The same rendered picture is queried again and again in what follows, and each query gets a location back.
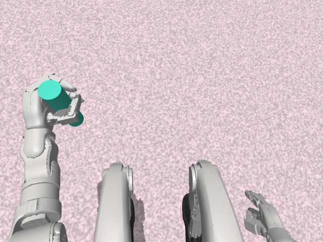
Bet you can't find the right robot foot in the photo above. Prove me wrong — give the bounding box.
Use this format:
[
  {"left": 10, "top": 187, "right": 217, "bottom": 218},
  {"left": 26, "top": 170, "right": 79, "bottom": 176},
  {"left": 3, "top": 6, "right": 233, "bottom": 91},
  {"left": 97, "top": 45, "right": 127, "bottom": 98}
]
[{"left": 182, "top": 193, "right": 202, "bottom": 242}]

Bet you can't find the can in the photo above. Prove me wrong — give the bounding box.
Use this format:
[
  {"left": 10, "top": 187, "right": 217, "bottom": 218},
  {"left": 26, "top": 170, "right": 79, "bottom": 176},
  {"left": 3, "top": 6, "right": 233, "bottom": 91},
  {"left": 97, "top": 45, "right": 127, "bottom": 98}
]
[{"left": 37, "top": 80, "right": 84, "bottom": 127}]

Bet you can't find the right robot hand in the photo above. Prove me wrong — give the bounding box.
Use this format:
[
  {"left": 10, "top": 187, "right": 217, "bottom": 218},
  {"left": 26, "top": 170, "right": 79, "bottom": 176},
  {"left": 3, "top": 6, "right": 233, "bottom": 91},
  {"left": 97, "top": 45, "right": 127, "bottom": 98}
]
[{"left": 244, "top": 190, "right": 285, "bottom": 238}]

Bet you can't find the right robot arm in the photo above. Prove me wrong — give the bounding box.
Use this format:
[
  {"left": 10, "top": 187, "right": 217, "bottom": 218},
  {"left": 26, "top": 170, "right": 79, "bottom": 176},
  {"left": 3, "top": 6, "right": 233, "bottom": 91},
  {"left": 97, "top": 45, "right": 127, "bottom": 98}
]
[{"left": 266, "top": 227, "right": 297, "bottom": 242}]

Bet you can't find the left robot arm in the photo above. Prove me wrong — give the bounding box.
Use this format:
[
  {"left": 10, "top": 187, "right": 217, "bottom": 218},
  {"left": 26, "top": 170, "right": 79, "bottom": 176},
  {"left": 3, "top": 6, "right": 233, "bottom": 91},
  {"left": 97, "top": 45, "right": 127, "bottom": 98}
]
[{"left": 7, "top": 128, "right": 68, "bottom": 242}]

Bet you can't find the left robot hand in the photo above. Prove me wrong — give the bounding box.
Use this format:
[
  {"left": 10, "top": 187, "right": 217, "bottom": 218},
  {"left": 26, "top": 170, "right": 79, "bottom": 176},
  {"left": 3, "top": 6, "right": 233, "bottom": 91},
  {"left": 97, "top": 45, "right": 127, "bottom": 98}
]
[{"left": 23, "top": 71, "right": 84, "bottom": 131}]

